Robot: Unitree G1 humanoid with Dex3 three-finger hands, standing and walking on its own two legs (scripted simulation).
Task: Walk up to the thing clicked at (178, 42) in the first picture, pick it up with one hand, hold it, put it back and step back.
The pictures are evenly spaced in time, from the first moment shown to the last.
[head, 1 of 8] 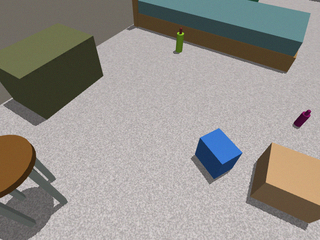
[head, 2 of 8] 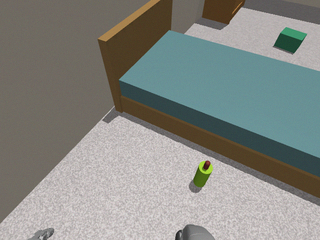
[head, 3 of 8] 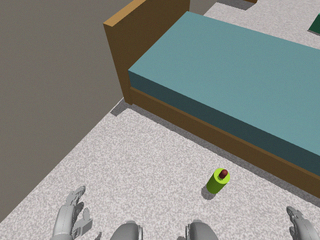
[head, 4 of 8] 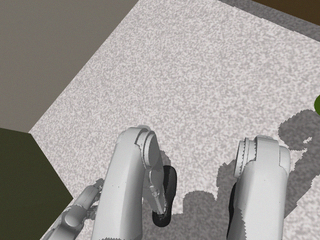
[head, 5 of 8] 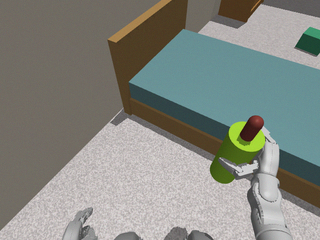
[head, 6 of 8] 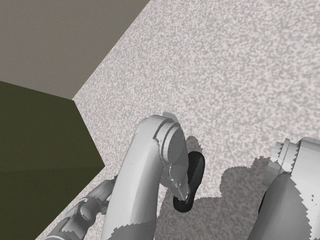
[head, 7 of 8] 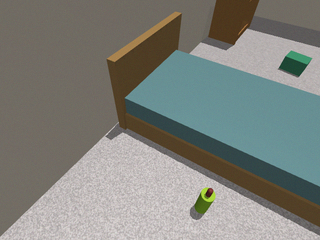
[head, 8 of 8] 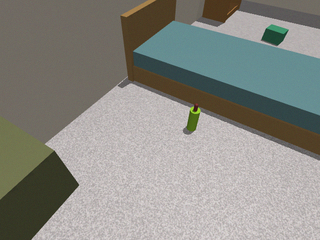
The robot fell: no
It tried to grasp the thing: yes
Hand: right
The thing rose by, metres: 0.64
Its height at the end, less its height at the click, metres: +0.00
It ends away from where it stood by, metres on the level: 0.01
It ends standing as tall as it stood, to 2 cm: yes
